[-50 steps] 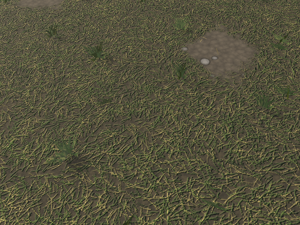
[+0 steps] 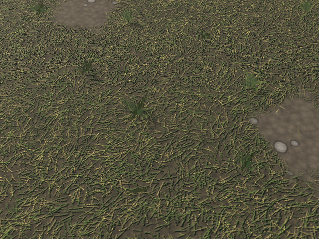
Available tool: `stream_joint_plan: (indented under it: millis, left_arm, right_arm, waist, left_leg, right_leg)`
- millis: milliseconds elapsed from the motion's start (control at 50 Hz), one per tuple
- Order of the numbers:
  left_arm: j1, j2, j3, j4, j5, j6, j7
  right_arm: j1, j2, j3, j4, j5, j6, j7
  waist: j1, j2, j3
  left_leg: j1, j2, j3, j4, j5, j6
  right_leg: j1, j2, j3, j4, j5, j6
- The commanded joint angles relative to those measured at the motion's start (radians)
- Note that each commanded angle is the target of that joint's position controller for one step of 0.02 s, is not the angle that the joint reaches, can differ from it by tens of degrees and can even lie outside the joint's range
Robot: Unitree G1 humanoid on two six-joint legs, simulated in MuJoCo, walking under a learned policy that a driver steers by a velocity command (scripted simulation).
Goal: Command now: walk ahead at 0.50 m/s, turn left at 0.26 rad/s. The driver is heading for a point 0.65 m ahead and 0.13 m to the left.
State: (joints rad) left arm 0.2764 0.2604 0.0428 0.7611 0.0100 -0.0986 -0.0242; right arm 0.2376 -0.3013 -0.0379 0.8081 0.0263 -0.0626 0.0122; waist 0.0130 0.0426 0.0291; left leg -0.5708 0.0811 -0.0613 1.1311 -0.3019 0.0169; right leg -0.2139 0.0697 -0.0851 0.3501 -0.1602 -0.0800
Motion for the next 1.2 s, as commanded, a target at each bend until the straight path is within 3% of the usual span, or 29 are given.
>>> stream_joint_plan:
  millis: [20, 100, 220, 280, 320, 340, 360, 380, 400, 420, 440, 520, 600, 660, 720, 760, 800, 820, 840, 860, 880, 900, 920, 940, 980, 1020, 1100, 1160, 1200]
  left_arm:
    - [-0.024, 0.139, 0.039, -0.041, 0.005, -0.027, 0.008]
    - [-0.032, 0.152, 0.041, -0.025, 0.002, -0.02, 0.02]
    - [0.045, 0.188, 0.057, 0.027, -0.021, 0.019, 0.03]
    - [0.01, 0.224, 0.07, 0.017, -0.026, 0.047, 0.048]
    - [-0.015, 0.22, 0.065, 0.005, -0.025, 0.062, 0.06]
    - [0.023, 0.156, 0.039, -0.019, 0.003, 0.049, 0.061]
    - [0.097, 0.057, 0.006, -0.065, 0.006, 0.015, 0.041]
    - [-0.002, 0.157, 0.023, -0.07, -0.026, -0.024, 0.02]
    - [-0.08, 0.173, 0.026, -0.1, -0.054, -0.042, 0.01]
    - [-0.097, 0.157, 0.021, -0.103, -0.039, -0.049, 0.015]
    - [-0.103, 0.169, 0.03, -0.098, -0.011, -0.044, 0.023]
    - [-0.042, 0.134, 0.027, -0.084, 0.003, -0.001, 0.024]
    - [-0.147, 0.092, 0.008, -0.097, -0.004, 0.005, 0.021]
    - [-0.233, 0.083, 0.001, -0.112, -0.021, -0.003, 0.008]
    - [-0.284, 0.097, 0.005, -0.137, -0.03, -0.008, -0.009]
    - [-0.297, 0.098, 0.007, -0.151, -0.014, -0.014, -0.022]
    - [-0.209, 0.12, 0.02, -0.133, -0.002, -0.022, -0.029]
    - [-0.102, 0.141, 0.034, -0.1, 0.004, -0.025, -0.026]
    - [0.001, 0.188, 0.048, -0.078, 0.011, -0.028, -0.019]
    - [0.099, 0.264, 0.056, -0.075, 0.034, -0.025, -0.009]
    - [0.13, 0.207, 0.042, -0.053, 0.019, -0.009, -0.006]
    - [0.11, 0.171, 0.035, -0.067, -0.007, 0.009, -0.006]
    - [0.024, 0.153, 0.029, -0.079, -0.012, 0.021, -0.001]
    - [-0.045, 0.126, 0.017, -0.082, -0.007, 0.026, -0.001]
    - [-0.126, 0.104, 0.007, -0.082, 0.007, 0.033, 0.0]
    - [-0.176, 0.111, 0.012, -0.076, 0.019, 0.034, -0.001]
    - [-0.169, 0.12, 0.016, -0.041, 0.011, 0.045, 0.009]
    - [-0.189, 0.103, 0.006, -0.022, 0.006, 0.063, 0.011]
    - [-0.156, 0.06, -0.011, 0.003, 0.008, 0.064, 0.009]
  right_arm:
    - [0.022, -0.06, -0.018, -0.056, -0.006, 0.012, -0.011]
    - [-0.072, -0.035, -0.013, -0.087, -0.009, -0.002, 0.004]
    - [-0.217, -0.023, -0.01, -0.176, -0.007, -0.007, 0.04]
    - [-0.153, -0.064, -0.034, -0.194, -0.008, 0.001, 0.053]
    - [0.102, -0.151, -0.085, -0.142, -0.004, 0.007, 0.04]
    - [0.229, -0.247, -0.113, -0.122, -0.003, 0.018, 0.016]
    - [0.174, -0.295, -0.115, -0.153, 0.0, 0.01, 0.018]
    - [0.191, -0.208, -0.092, -0.164, -0.005, 0.005, 0.022]
    - [0.161, -0.163, -0.08, -0.162, -0.011, -0.001, 0.019]
    - [0.099, -0.148, -0.074, -0.169, -0.01, -0.005, 0.02]
    - [0.042, -0.115, -0.065, -0.182, -0.011, -0.006, 0.017]
    - [0.007, -0.112, -0.059, -0.19, -0.021, -0.012, 0.0]
    - [0.042, -0.124, -0.055, -0.152, -0.021, -0.011, -0.015]
    - [0.086, -0.136, -0.052, -0.122, -0.022, -0.016, -0.012]
    - [0.114, -0.145, -0.054, -0.089, -0.023, -0.014, -0.008]
    - [0.117, -0.141, -0.053, -0.07, -0.022, -0.001, -0.013]
    - [0.096, -0.152, -0.054, -0.068, -0.022, 0.011, -0.022]
    - [0.066, -0.153, -0.053, -0.073, -0.019, 0.016, -0.026]
    - [0.067, -0.134, -0.043, -0.082, -0.027, 0.015, -0.029]
    - [0.136, -0.069, -0.02, -0.105, -0.052, 0.001, -0.025]
    - [0.262, -0.039, -0.006, -0.061, -0.036, -0.007, -0.012]
    - [0.21, -0.143, -0.028, -0.052, -0.014, -0.004, -0.006]
    - [0.102, -0.142, -0.03, -0.084, 0.001, 0.006, -0.007]
    - [0.041, -0.123, -0.026, -0.095, -0.009, 0.019, -0.014]
    - [0.063, -0.087, -0.027, -0.088, -0.022, 0.055, -0.03]
    - [0.121, -0.046, -0.017, -0.065, -0.028, 0.072, -0.043]
    - [0.086, -0.053, -0.02, -0.052, -0.033, 0.078, -0.053]
    - [0.044, -0.046, -0.025, -0.052, -0.039, 0.082, -0.052]
    - [0.018, -0.055, -0.026, -0.063, -0.057, 0.075, -0.054]
  waist:
    - [-0.018, -0.09, -0.012]
    - [0.016, -0.089, 0.007]
    - [0.068, -0.08, 0.043]
    - [0.005, -0.127, -0.022]
    - [-0.139, -0.107, -0.16]
    - [-0.165, 0.056, -0.265]
    - [-0.057, 0.251, -0.383]
    - [-0.136, 0.111, -0.403]
    - [-0.132, 0.06, -0.263]
    - [-0.08, -0.052, -0.16]
    - [-0.047, -0.057, -0.118]
    - [0.008, -0.013, -0.08]
    - [-0.042, 0.02, -0.045]
    - [-0.094, 0.026, -0.023]
    - [-0.115, 0.02, 0.012]
    - [-0.104, 0.013, 0.024]
    - [-0.052, 0.045, -0.039]
    - [0.011, 0.042, -0.103]
    - [0.058, 0.002, -0.191]
    - [0.05, -0.177, -0.347]
    - [0.029, -0.336, -0.512]
    - [0.07, -0.187, -0.482]
    - [0.057, -0.13, -0.328]
    - [0.034, -0.062, -0.209]
    - [-0.036, -0.1, -0.131]
    - [-0.066, -0.163, -0.13]
    - [-0.038, -0.154, -0.182]
    - [-0.041, -0.143, -0.12]
    - [-0.038, -0.109, -0.069]
  left_leg:
    - [-0.094, 0.051, -0.049, -0.07, 0.115, -0.037]
    - [-0.067, 0.031, 0.004, -0.344, 0.376, -0.036]
    - [-0.142, 0.0, 0.067, -0.521, 0.327, 0.019]
    - [-0.024, -0.074, 0.139, -0.523, 0.162, 0.074]
    - [0.342, -0.146, 0.147, -0.594, 0.195, 0.14]
    - [0.647, 0.034, -0.134, -0.589, 0.248, 0.21]
    - [0.951, 0.248, -0.722, -0.74, 0.066, 0.424]
    - [0.968, 0.242, -0.726, -0.816, -0.015, 0.386]
    - [0.857, 0.208, -0.574, -0.822, 0.025, 0.342]
    - [0.691, 0.166, -0.463, -0.829, 0.138, 0.309]
    - [0.578, 0.132, -0.385, -0.841, 0.246, 0.291]
    - [0.384, 0.086, -0.243, -0.901, 0.47, 0.295]
    - [0.364, 0.031, -0.095, -0.921, 0.466, 0.231]
    - [0.402, 0.05, -0.07, -0.938, 0.355, 0.203]
    - [0.53, 0.108, -0.077, -0.921, 0.351, 0.195]
    - [0.59, 0.119, -0.071, -0.843, 0.536, 0.176]
    - [0.618, 0.108, -0.067, -0.728, 0.783, 0.142]
    - [0.606, 0.072, -0.044, -0.612, 0.902, 0.115]
    - [0.524, 0.014, -0.012, -0.443, 0.817, 0.071]
    - [0.241, -0.093, 0.019, -0.091, 0.359, 0.002]
    - [0.038, -0.183, -0.032, 0.174, -0.374, -0.052]
    - [0.002, -0.128, -0.107, 0.229, -0.358, -0.051]
    - [-0.059, -0.079, -0.066, 0.206, -0.312, -0.054]
    - [-0.06, -0.042, -0.037, 0.12, -0.264, -0.058]
    - [0.097, -0.004, -0.019, -0.047, -0.193, -0.067]
    - [0.219, -0.016, 0.015, -0.193, -0.146, -0.087]
    - [0.312, -0.012, 0.016, -0.39, 0.043, -0.082]
    - [0.38, -0.026, 0.033, -0.546, 0.122, -0.058]
    - [0.432, 0.003, -0.004, -0.672, 0.202, -0.03]
  right_leg:
    - [0.034, -0.301, 0.165, -0.226, 0.228, -0.165]
    - [0.058, -0.245, 0.009, -0.236, 0.265, -0.108]
    - [0.291, -0.331, -0.037, -0.157, 0.377, -0.081]
    - [0.354, -0.345, -0.073, 0.02, 0.779, -0.043]
    - [0.234, -0.288, -0.118, 0.382, 0.834, 0.01]
    - [-0.029, -0.227, -0.124, 0.704, 0.409, 0.051]
    - [-0.445, 0.008, 0.036, 1.049, -0.414, 0.108]
    - [-0.56, -0.051, 0.209, 1.09, -0.394, 0.08]
    - [-0.602, -0.091, 0.192, 1.047, -0.315, 0.06]
    - [-0.571, -0.136, 0.182, 0.943, -0.243, 0.058]
    - [-0.509, -0.166, 0.178, 0.855, -0.206, 0.067]
    - [-0.405, -0.19, 0.141, 0.716, -0.121, 0.125]
    - [-0.396, -0.184, 0.108, 0.446, 0.153, 0.142]
    - [-0.368, -0.162, 0.09, 0.295, 0.31, 0.118]
    - [-0.44, -0.151, 0.1, 0.23, 0.276, 0.078]
    - [-0.445, -0.127, 0.091, 0.181, 0.191, 0.048]
    - [-0.321, -0.078, 0.067, 0.155, 0.144, 0.019]
    - [-0.176, -0.043, 0.04, 0.115, 0.203, -0.002]
    - [0.029, -0.102, 0.088, 0.117, 0.475, -0.039]
    - [0.393, -0.349, 0.36, 0.204, 0.894, -0.17]
    - [0.598, -0.521, 0.639, 0.174, 1.021, -0.331]
    - [0.52, -0.469, 0.596, 0.135, 0.822, -0.29]
    - [0.392, -0.42, 0.477, 0.107, 0.681, -0.238]
    - [0.225, -0.373, 0.403, 0.06, 0.61, -0.207]
    - [-0.024, -0.308, 0.31, -0.019, 0.489, -0.168]
    - [-0.13, -0.268, 0.231, -0.053, 0.512, -0.17]
    - [-0.11, -0.271, 0.212, -0.064, 0.316, -0.158]
    - [-0.163, -0.242, 0.226, -0.074, -0.084, -0.113]
    - [-0.196, -0.19, 0.225, -0.05, -0.265, -0.034]
